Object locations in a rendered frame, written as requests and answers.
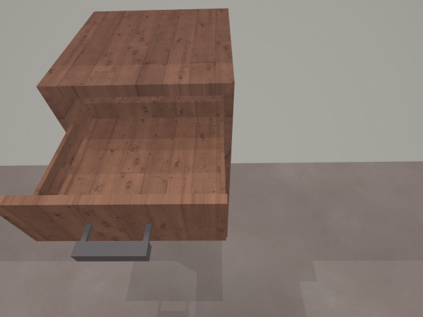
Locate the cabinet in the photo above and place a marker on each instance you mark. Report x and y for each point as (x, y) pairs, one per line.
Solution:
(181, 54)

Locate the drawer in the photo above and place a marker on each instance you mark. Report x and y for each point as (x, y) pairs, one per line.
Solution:
(124, 164)

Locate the handle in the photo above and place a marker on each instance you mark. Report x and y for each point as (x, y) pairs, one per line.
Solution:
(112, 251)

